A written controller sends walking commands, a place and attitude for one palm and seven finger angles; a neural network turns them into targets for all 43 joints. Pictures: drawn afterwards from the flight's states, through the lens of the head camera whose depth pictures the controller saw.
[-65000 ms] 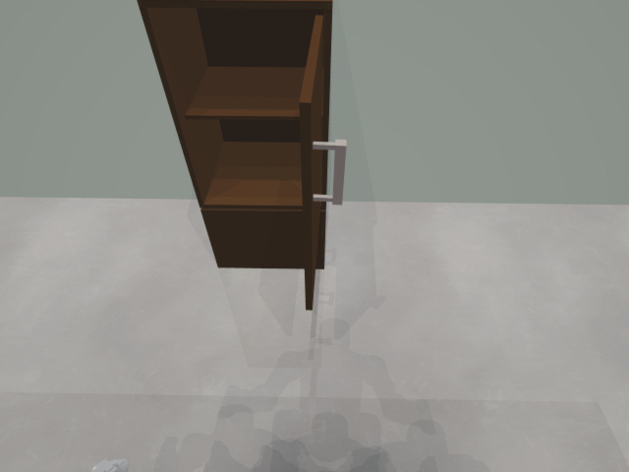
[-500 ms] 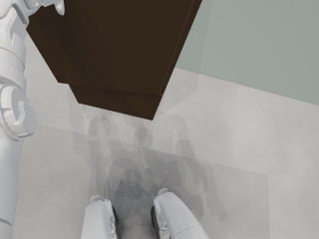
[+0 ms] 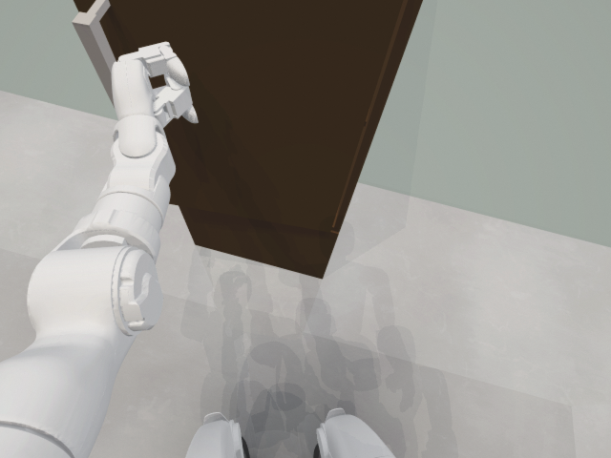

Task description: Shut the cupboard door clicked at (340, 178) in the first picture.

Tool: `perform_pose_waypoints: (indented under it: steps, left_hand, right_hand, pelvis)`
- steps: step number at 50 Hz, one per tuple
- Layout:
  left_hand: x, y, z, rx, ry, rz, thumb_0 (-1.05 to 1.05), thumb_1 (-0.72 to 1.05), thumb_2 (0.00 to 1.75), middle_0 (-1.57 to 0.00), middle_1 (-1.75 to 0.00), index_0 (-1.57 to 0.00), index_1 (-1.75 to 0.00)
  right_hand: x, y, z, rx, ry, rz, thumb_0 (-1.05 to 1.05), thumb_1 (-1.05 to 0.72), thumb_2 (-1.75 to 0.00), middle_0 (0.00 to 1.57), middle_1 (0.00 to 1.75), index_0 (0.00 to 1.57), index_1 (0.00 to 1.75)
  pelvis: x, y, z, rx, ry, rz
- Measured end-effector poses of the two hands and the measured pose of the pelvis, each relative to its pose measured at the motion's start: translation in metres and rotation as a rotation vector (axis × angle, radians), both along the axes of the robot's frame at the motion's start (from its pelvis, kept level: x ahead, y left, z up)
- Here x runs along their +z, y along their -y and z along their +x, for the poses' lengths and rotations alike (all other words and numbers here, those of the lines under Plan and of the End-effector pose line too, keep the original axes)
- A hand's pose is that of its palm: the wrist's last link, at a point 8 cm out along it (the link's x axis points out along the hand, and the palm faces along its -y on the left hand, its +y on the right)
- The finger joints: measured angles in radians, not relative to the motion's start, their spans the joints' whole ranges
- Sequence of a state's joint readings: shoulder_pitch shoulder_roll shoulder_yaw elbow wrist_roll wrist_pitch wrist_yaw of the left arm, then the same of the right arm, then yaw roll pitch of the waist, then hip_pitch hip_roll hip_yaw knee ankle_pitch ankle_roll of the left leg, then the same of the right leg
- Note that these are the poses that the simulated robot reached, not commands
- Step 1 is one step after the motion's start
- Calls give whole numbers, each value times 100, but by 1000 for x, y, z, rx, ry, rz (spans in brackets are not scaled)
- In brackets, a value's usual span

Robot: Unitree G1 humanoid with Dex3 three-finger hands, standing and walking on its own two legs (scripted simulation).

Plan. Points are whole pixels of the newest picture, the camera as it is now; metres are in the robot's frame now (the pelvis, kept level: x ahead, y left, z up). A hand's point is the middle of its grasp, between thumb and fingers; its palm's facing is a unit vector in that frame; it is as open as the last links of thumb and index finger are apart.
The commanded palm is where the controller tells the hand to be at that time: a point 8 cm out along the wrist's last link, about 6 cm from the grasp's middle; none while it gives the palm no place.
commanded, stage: pull the fist back off the door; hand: left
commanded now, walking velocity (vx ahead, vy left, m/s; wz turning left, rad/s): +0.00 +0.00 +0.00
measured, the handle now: (114, 60) +0.64 +0.17 +0.09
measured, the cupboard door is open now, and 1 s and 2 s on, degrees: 5 5 5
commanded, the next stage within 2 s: draw the hand back to the body in 0.36 s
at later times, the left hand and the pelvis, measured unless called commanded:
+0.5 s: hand (198, 125) +0.50 +0.06 +0.11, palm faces +0.10 -0.99 -0.04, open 3.1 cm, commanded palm +0.46 +0.12 +0.10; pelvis +0.00 -0.02 +0.01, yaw +1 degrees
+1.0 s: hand (107, 207) +0.37 +0.13 +0.16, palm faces +0.08 -1.00 -0.03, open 3.1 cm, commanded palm +0.32 +0.19 +0.17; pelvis +0.00 -0.02 +0.05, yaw +1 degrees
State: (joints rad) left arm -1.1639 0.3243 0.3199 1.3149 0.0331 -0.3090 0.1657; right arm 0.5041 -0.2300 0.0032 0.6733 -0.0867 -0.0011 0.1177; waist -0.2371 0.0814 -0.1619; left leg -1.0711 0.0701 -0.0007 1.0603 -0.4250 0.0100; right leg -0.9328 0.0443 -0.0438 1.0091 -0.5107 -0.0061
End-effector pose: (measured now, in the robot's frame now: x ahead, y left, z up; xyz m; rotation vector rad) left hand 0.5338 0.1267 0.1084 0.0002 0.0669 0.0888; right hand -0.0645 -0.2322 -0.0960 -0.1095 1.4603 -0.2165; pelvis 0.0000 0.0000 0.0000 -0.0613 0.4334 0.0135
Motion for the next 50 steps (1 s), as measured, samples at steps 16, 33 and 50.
perform_pose_waypoints:
  steps: [16,33,50]
  left_hand:
    - [-25,12,-57,14,71,31,1,90,90,-130,-150,-130,-150]
    - [8,-17,-94,40,98,38,1,90,90,-130,-150,-129,-150]
    - [52,-59,-192,-13,142,44,1,90,90,-128,-148,-127,-147]
  right_hand:
    - [-7,38,63,59,123,-31,0,-91,-90,20,29,20,30]
    - [1,41,88,44,243,5,0,-91,-90,20,29,20,30]
    - [48,33,185,114,582,-32,1,-91,-90,20,29,20,30]
  pelvis:
    - [6,12,3,0,64,35]
    - [24,25,3,-17,143,61]
    - [50,15,-1,6,322,57]
